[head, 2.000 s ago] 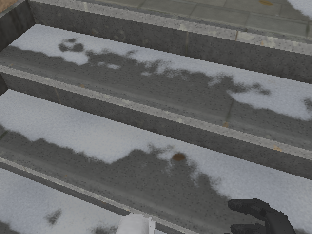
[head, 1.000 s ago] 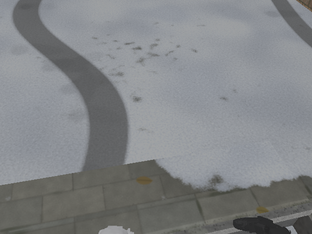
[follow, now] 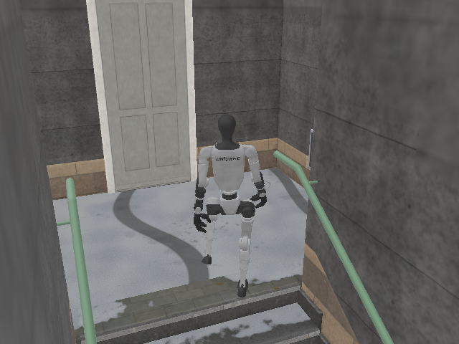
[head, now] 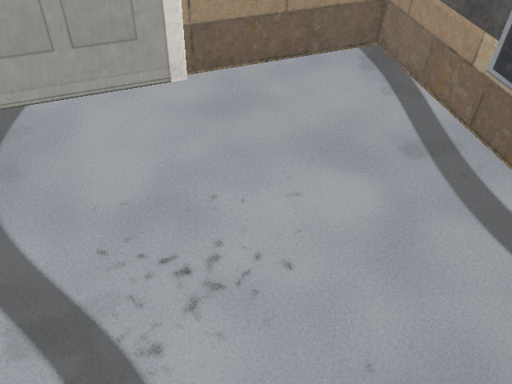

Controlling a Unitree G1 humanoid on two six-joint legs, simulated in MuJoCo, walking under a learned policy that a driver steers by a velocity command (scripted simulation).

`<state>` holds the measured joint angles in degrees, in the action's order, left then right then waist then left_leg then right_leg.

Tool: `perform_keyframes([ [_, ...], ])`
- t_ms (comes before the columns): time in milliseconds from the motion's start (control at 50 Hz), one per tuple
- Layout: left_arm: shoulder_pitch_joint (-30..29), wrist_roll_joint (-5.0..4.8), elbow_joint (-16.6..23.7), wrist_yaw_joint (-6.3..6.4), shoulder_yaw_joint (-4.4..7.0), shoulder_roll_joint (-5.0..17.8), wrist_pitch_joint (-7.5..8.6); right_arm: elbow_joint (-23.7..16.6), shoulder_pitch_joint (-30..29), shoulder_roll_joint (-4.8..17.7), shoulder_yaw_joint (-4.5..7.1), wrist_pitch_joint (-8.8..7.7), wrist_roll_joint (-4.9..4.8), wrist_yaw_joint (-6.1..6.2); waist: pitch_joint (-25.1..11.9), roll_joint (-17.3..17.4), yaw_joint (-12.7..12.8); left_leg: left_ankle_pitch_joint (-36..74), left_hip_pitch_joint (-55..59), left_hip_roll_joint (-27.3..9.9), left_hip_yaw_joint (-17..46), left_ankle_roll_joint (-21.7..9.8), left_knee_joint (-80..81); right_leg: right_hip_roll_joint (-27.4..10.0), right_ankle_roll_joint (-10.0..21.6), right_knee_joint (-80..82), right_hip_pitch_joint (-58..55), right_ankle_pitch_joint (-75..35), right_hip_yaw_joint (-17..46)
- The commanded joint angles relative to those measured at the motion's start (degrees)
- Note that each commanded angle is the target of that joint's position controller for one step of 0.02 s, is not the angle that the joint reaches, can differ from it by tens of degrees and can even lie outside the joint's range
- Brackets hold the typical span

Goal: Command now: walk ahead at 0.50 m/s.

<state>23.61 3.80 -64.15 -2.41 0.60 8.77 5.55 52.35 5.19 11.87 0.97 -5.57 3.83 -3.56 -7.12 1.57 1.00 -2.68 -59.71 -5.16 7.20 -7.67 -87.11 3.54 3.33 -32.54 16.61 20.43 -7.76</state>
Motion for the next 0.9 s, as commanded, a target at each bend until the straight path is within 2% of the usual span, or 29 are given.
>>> perform_keyframes([
  [20, -12.8, 0.72, 10.4, 0.03, 0.61, 4.6, 2.83, -3.5, -3.9, 1.1, -0.25, -0.56, -0.27, -0.47, 1.1, -3.2, -2.1, 5.7, 17.8, -2.2, -5.7, 5.2, 23.0, -8.4, 7.9, 17.7, 9.8, -29.9, 3.9],
  [60, -6.1, -0.91, 8.7, -1.3, 1.24, 6.3, 2.9, -4.9, -7.6, 0.2, -0.2, 0.56, -0.62, -0.63, 4.0, -5.6, -0.2, 5.3, 24.3, -0.7, -8.1, 7.2, 34.1, -10.8, 8.7, 19.6, 7.2, -30.9, 5.1],
  [120, -2.1, -1.61, 6.9, -2.3, 2.49, 8.3, 3.52, -7.3, -11.5, 1.3, 0.38, 1.89, -0.73, 0.19, 8.1, -6.1, 0.5, 6.6, 21.2, 0.6, -7.7, 6.5, 47.8, -16.5, 10.2, 18.4, -8.3, -32.8, 9.4],
  [180, -2.6, -2.57, 6.2, -1.4, 3.46, 8.9, 2.55, -8.1, -11.7, 4.0, 2.2, 0.88, -1.53, 1.56, 6.5, -5.8, -1.1, 2.9, 26.3, 3.0, -9.8, 3.3, 58.8, -18.6, 8.1, 13.4, -19.2, -42.2, 10.4],
  [200, -2.8, -2.83, 6.3, -0.91, 3.78, 9.1, 2.14, -7.5, -9.4, 6.0, 3.29, -0.09, -2.39, 2.21, 3.7, -4.5, -2.0, 5.5, 34.1, 4.7, -11.0, 1.3, 61.1, -16.1, 5.6, 8.9, -19.6, -46.2, 8.6],
  [220, -0.8, -1.91, 6.8, -0.22, 3.44, 6.5, 1.9, -6.1, -3.0, 8.2, 4.37, -1.1, -2.32, 2.98, -4.7, -2.0, -2.4, 12.9, 50.1, 2.9, -8.7, -2.6, 56.1, -12.0, 2.0, -0.2, -15.7, -42.2, 5.9],
  [240, 10.0, -1.11, 6.5, 1.0, 1.31, -0.9, 2.24, -4.5, 4.5, 10.0, 4.29, -1.22, -1.92, 2.93, -19.5, 9.2, -0.1, 21.2, 77.8, -7.9, 3.5, -13.4, 53.7, -6.3, -2.0, -13.3, 0.1, -18.8, 5.1],
  [260, 5.7, -0.5, 8.6, -0.2, 0.82, 0.3, 2.58, -0.1, 19.7, 9.1, 4.21, -0.66, -1.75, 3.27, -19.9, 16.6, -8.0, 1.2, 89.8, -16.0, 25.8, -17.9, 66.9, 2.4, -4.4, -24.5, 17.8, 11.6, 6.6],
  [280, -6.9, -1.23, 10.7, -0.94, 3.04, 5.3, 1.55, 3.6, 24.3, 9.7, 5.5, -0.74, -0.72, 4.03, -6.9, 10.6, -12.1, -17.2, 83.0, -12.4, 25.5, -9.2, 72.6, -0.6, -1.7, -34.3, 29.6, 9.5, 11.9],
  [300, -9.4, -1.84, 10.4, -0.54, 3.72, 6.3, 1.48, 3.0, 18.8, 10.5, 5.93, -0.97, -1.4, 4.42, 1.2, 7.4, -9.7, -20.4, 71.6, -11.0, 20.2, -5.9, 73.6, -3.4, 0.2, -39.1, 31.4, 3.5, 12.7],
  [320, -8.6, -1.32, 9.7, 0.0, 3.67, 5.7, 1.69, 2.0, 14.1, 6.9, 5.16, -0.66, -1.54, 4.75, 1.3, 5.1, -6.7, -16.6, 63.7, -10.7, 16.5, -5.8, 74.4, -6.2, 1.8, -39.8, 27.9, -0.5, 13.7],
  [340, -10.0, -0.1, 9.7, 0.5, 3.05, 2.8, 2.01, 1.5, 11.2, 2.9, 3.95, -0.48, -1.91, 4.62, 2.3, 2.1, -4.2, -10.6, 57.2, -10.3, 13.1, -6.2, 75.6, -8.1, 2.6, -39.1, 25.2, -4.4, 13.9],
  [360, -10.4, 0.29, 9.7, 0.63, 2.43, 0.7, 1.76, 0.4, 8.6, -0.4, 3.04, -0.23, -1.71, 4.58, 1.8, -0.7, -2.0, -5.0, 53.5, -10.0, 11.1, -6.3, 76.7, -9.3, 2.2, -37.4, 22.7, -6.9, 13.9],
  [380, -10.8, 0.04, 9.7, 0.61, 2.26, -0.4, 1.43, -0.3, 7.8, -1.8, 2.64, -0.24, -1.42, 4.52, 1.1, -1.1, -1.2, -0.7, 52.9, -9.4, 9.2, -6.8, 77.4, -9.6, 1.3, -36.2, 22.3, -7.3, 13.5],
  [400, -13.5, -7.29, 12.9, 3.13, 4.65, 6.9, 1.06, -0.6, 4.7, 3.9, 3.66, -1.12, -4.24, 4.0, 2.2, 0.9, 0.0, 0.8, 54.1, -8.5, 6.8, -5.1, 77.2, -10.6, 1.0, -35.2, 24.1, -7.7, 12.3],
  [420, -14.6, -7.11, 13.4, 4.02, 4.64, 7.1, 0.63, -0.3, 5.0, 4.5, 3.72, -1.55, -4.67, 3.78, 2.5, 1.0, 0.2, -0.5, 53.1, -8.5, 5.9, -4.7, 78.0, -11.7, 0.6, -32.1, 25.7, -8.4, 12.6],
  [440, -15.6, -6.01, 13.8, 4.38, 4.51, 6.3, 0.24, 0.5, 6.5, 4.6, 3.64, -1.56, -4.37, 3.88, 3.9, 0.9, -0.1, -1.1, 51.3, -8.7, 5.3, -4.8, 79.0, -12.3, -0.1, -29.4, 26.8, -9.9, 12.2],
  [500, -19.6, -4.35, 15.9, 4.27, 4.18, 5.0, 0.2, 1.2, 10.2, 7.4, 4.04, -1.28, -4.01, 4.09, 6.3, 1.3, -1.3, -0.9, 49.1, -8.6, 3.0, -5.1, 80.9, -12.8, -1.6, -21.8, 28.2, -18.6, 11.3],
  [560, -24.0, -4.85, 17.4, 3.65, 4.06, 5.5, -0.26, 1.9, 13.3, 7.3, 3.88, -1.07, -4.31, 4.25, 7.2, 1.1, -2.7, 1.4, 48.7, -6.2, -1.5, -3.8, 80.9, -11.1, -1.9, -12.4, 24.2, -24.6, 9.2],
  [660, -31.7, -5.56, 20.5, 2.64, 3.78, 6.1, -0.46, 4.8, 19.6, 7.8, 4.2, 0.38, -4.59, 4.49, 10.3, 1.5, -6.4, 3.0, 58.0, -7.5, -3.2, -3.4, 78.0, -9.2, -2.3, -2.0, 24.3, -24.6, 7.9],
  [720, -33.5, -5.68, 22.2, 1.01, 3.7, 6.6, 0.0, 4.5, 18.9, 8.5, 4.93, 1.26, -4.8, 4.86, 10.8, 3.3, -5.4, 8.9, 61.6, -9.0, -2.6, -2.8, 73.8, -7.6, 0.2, 1.3, 21.6, -16.8, 6.2],
  [760, -26.2, -4.95, 20.3, 0.64, 4.87, 8.7, 0.51, 3.9, 17.0, 9.4, 5.28, 1.41, -5.3, 5.3, 6.8, 3.6, -0.9, 23.7, 61.9, -7.8, -3.6, -1.1, 65.6, -4.4, 2.1, 5.1, 10.0, -14.9, 4.3],
  [780, -16.9, -4.56, 17.3, 1.09, 6.2, 11.3, 0.84, 2.9, 15.1, 7.9, 4.87, 1.73, -4.67, 5.2, 1.2, 2.8, 2.7, 27.8, 58.6, -5.0, -5.8, 0.4, 55.7, -3.8, 3.8, 4.8, -2.5, -16.5, 4.4],
  [800, -3.7, -3.67, 14.3, 1.85, 7.46, 16.1, 0.86, 1.1, 12.8, 6.9, 4.19, 1.5, -3.51, 5.12, -7.7, -3.1, 7.4, 13.2, 44.8, -1.8, -8.7, 2.7, 37.7, -13.5, 7.3, 2.2, -22.5, -20.9, 15.3],
  [820, 0.6, -3.76, 13.1, 1.88, 7.8, 19.3, 0.71, 0.6, 18.2, 0.9, 2.35, 0.12, -3.06, 4.38, -13.7, -17.7, 4.7, -23.3, 20.2, 8.3, -8.2, 6.1, 18.3, -25.5, 15.6, 8.0, -42.4, -12.4, 40.3],
  [840, 1.5, -3.77, 13.7, 2.47, 6.78, 15.6, 0.4, 1.2, 16.1, 4.5, 3.16, -1.24, -4.19, 3.52, -15.2, -15.6, 6.3, -29.2, 12.8, 6.7, -0.7, 5.5, 9.4, -25.7, 15.7, 13.1, -42.1, -5.5, 47.6],
  [860, -5.0, -3.64, 15.6, 2.76, 6.03, 12.9, 0.41, -0.2, 11.7, 6.8, 3.77, -1.81, -5.4, 3.43, -7.6, -12.2, 5.1, -24.3, 9.1, 3.2, -1.0, 4.7, 7.0, -24.4, 13.2, 13.7, -34.6, -6.6, 40.4],
  [880, -10.6, -3.57, 16.9, 2.56, 5.28, 11.2, 0.22, -0.8, 8.7, 7.5, 3.95, -1.79, -5.71, 3.94, -2.7, -6.5, 3.0, -18.7, 11.9, 0.0, -3.0, 4.7, 8.4, -22.6, 12.0, 15.0, -23.7, -12.5, 33.3],
  [900, -13.7, -3.17, 17.1, 2.14, 4.86, 9.7, 0.35, -1.4, 7.0, 7.3, 4.33, -1.32, -4.85, 4.5, 0.5, -3.5, 0.9, -15.6, 15.8, -1.8, -3.3, 4.8, 11.7, -20.9, 11.3, 17.3, -14.4, -16.3, 29.0],
])
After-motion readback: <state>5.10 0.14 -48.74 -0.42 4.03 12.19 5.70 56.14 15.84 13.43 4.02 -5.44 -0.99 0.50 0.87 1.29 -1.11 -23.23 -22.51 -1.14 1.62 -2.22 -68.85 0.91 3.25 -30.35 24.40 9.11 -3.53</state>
